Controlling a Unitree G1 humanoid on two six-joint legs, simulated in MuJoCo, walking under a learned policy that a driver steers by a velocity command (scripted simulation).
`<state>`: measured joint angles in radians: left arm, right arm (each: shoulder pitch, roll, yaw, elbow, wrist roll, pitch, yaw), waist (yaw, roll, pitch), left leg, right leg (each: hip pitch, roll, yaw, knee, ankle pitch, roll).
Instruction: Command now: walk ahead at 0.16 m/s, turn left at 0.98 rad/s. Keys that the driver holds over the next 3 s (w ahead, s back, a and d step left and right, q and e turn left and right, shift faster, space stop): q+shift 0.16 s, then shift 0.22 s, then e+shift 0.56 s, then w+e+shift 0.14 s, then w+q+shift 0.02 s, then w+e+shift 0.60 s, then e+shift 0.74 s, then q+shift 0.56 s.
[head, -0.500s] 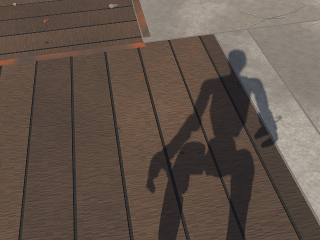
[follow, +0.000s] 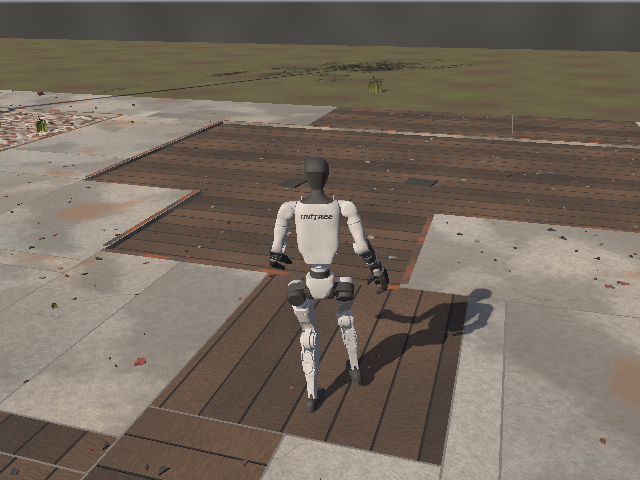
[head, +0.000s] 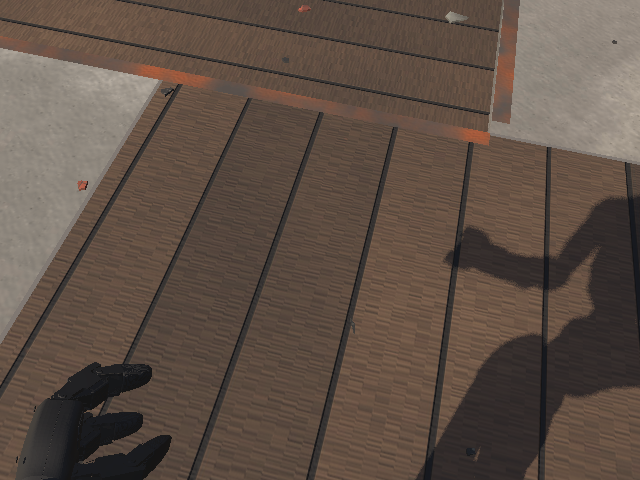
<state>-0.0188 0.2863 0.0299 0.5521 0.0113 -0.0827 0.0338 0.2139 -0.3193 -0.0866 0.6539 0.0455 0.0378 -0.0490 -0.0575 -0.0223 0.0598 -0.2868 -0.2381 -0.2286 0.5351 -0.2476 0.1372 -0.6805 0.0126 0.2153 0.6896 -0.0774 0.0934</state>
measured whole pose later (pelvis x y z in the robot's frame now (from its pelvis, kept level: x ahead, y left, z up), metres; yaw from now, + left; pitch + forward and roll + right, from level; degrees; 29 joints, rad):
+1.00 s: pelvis +0.09 -0.07 +0.00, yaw -7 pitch +3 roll +1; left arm 0.19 0.31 0.08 0.57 -0.02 0.02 -0.02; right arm 0.14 -0.32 -0.10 0.70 0.00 0.00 -0.01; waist -0.01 0.03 0.03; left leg -0.48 0.07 0.03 1.12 -0.51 -0.05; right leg -0.36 0.03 -0.02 0.61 -0.31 -0.07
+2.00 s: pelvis +0.54 -0.34 +0.00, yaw -62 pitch +1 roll -1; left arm 0.22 0.32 0.07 0.66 -0.03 -0.02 -0.01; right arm 0.13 -0.28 -0.02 0.60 -0.02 -0.11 -0.03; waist 0.00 -0.01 0.10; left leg -0.60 0.09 -0.18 1.24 -0.38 -0.10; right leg -0.29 0.23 0.06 0.44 -0.15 -0.18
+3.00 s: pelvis +0.68 -0.46 +0.00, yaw -76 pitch +2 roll -1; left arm 0.12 0.27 0.07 0.68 -0.01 0.02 0.04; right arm 0.20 -0.29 -0.07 0.60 0.02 0.07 0.03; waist -0.01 -0.01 0.04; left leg -0.38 0.06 0.09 0.72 -0.34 -0.03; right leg -0.25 -0.13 -0.26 0.58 -0.34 0.02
